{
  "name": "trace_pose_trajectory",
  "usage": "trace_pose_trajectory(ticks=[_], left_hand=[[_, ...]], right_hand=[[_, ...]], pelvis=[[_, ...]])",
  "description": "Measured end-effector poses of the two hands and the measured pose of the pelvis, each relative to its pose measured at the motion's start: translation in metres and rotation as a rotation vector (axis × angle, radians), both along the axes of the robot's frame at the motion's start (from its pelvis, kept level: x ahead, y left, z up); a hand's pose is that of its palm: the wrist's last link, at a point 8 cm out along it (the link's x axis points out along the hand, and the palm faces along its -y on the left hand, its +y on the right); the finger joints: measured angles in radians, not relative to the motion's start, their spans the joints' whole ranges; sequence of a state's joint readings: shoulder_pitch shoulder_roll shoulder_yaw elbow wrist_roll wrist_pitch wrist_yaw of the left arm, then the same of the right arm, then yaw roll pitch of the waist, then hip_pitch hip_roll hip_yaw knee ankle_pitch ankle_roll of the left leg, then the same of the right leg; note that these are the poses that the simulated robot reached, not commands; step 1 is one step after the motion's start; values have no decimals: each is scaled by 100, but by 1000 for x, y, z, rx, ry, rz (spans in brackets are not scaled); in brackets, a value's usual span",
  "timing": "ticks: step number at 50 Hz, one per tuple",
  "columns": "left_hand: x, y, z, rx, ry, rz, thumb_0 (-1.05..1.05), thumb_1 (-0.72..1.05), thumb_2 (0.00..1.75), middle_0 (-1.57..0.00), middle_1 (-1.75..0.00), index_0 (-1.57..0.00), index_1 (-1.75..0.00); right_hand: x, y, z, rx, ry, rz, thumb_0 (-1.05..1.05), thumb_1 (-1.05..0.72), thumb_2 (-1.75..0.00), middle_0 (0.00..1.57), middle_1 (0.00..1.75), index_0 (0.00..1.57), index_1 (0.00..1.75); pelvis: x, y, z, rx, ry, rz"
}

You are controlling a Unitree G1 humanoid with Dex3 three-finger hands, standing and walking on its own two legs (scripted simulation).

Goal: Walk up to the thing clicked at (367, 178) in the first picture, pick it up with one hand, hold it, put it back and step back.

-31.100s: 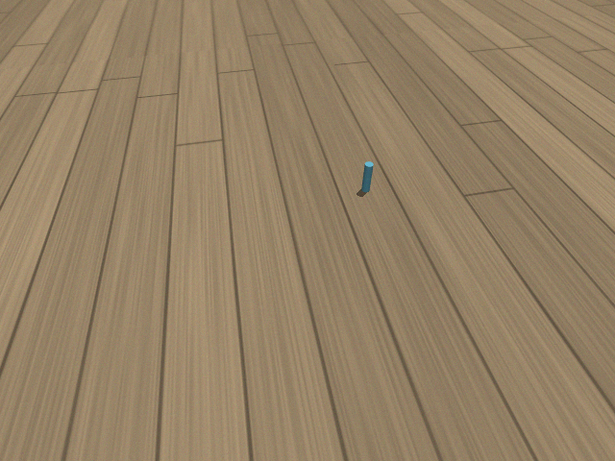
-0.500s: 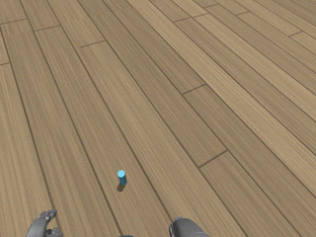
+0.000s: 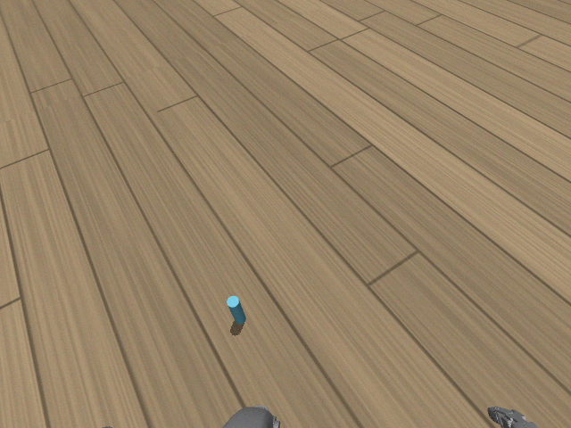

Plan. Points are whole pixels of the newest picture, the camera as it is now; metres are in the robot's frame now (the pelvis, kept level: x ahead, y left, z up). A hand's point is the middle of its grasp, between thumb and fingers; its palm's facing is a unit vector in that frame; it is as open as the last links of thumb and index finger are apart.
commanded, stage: step back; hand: left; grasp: from the side
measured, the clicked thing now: (236, 310) +0.56 +0.23 -0.69
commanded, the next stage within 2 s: none
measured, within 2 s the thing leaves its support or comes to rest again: neither
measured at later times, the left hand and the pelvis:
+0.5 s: hand out of the picture -0.07 +0.27 -0.15, palm faces +0.05 -0.92 -0.38, open 7.4 cm; pelvis -0.15 -0.01 +0.00, yaw +2 degrees
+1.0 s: hand out of the picture -0.21 +0.24 -0.16, palm faces +0.10 -0.91 -0.40, open 7.4 cm; pelvis -0.33 -0.04 -0.02, yaw +5 degrees
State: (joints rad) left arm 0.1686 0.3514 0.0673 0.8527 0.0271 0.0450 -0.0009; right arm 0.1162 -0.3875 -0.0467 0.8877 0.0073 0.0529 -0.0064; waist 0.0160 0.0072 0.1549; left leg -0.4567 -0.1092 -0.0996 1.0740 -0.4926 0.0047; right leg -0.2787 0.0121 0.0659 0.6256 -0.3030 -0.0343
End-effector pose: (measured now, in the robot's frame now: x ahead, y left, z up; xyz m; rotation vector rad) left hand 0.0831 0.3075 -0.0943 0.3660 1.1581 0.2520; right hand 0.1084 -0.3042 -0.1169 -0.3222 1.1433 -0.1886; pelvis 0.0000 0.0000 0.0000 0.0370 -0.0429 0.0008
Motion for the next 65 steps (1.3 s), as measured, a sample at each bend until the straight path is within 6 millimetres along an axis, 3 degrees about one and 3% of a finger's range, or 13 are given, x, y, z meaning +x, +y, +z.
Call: trace_pose_trajectory(ticks=[6,12,17,22,26,30,35,40,44,48,53,58,65], left_hand=[[-19,2,6,9,-57,-1,1,90,90,-21,-30,-20,-30],[-48,15,-17,-20,-108,17,0,90,90,-21,-30,-20,-30],[-92,11,-21,-60,-44,48,0,90,90,-20,-30,-20,-30],[-138,8,-18,-58,-11,65,0,90,90,-21,-30,-20,-30],[-174,1,-21,-22,29,54,0,90,90,-20,-30,-20,-30],[-210,-17,-22,9,58,39,0,91,90,-20,-30,-20,-30],[-250,-37,-3,8,56,37,1,90,90,-21,-30,-20,-30],[-265,-37,8,32,14,33,1,90,90,-21,-30,-20,-30],[-274,-30,3,44,-62,31,1,90,90,-21,-30,-20,-30],[-296,-21,-15,18,-113,46,0,90,90,-21,-30,-20,-30],[-339,-27,-23,-38,-62,63,0,90,90,-20,-30,-20,-30],[-390,-32,-20,-57,-23,79,0,90,90,-21,-30,-20,-30],[-470,-42,-26,-15,83,41,0,90,90,-21,-30,-20,-30]], right_hand=[[-37,-9,4,-52,48,40,1,-91,-90,20,30,21,30],[-78,1,2,-95,77,84,1,-91,-90,20,30,21,29],[-110,12,19,-78,64,98,1,-91,-90,21,30,21,30],[-122,6,28,-80,12,103,1,-90,-90,21,31,21,30],[-129,-9,21,-74,-53,109,1,-90,-90,21,31,21,30],[-145,-30,3,-52,-98,86,1,-90,-90,21,31,21,30],[-189,-38,1,-15,-48,50,1,-91,-90,20,30,21,29],[-242,-46,-2,-25,19,53,1,-91,-90,20,30,21,30],[-282,-45,-8,-51,89,82,1,-91,-90,20,30,21,29],[-317,-35,-10,-72,114,109,1,-91,-90,20,30,21,29],[-356,-27,10,-68,90,113,1,-91,-90,21,30,21,30],[-374,-32,29,-86,38,113,1,-90,-90,21,31,21,30],[-393,-50,22,-55,-89,101,1,-90,-90,21,30,21,30]], pelvis=[[-33,2,1,-14,31,36],[-76,8,-12,-2,-3,80],[-102,7,-1,-49,-9,87],[-129,-3,3,-59,14,52],[-157,-16,-5,-41,15,20],[-189,-30,-16,-73,-16,10],[-216,-40,-4,-9,-4,6],[-246,-42,1,-3,25,37],[-277,-42,-6,-27,23,81],[-314,-38,-16,-18,-4,115],[-349,-34,-7,-48,-25,106],[-380,-40,3,-64,3,75],[-431,-55,-8,-36,3,4]])
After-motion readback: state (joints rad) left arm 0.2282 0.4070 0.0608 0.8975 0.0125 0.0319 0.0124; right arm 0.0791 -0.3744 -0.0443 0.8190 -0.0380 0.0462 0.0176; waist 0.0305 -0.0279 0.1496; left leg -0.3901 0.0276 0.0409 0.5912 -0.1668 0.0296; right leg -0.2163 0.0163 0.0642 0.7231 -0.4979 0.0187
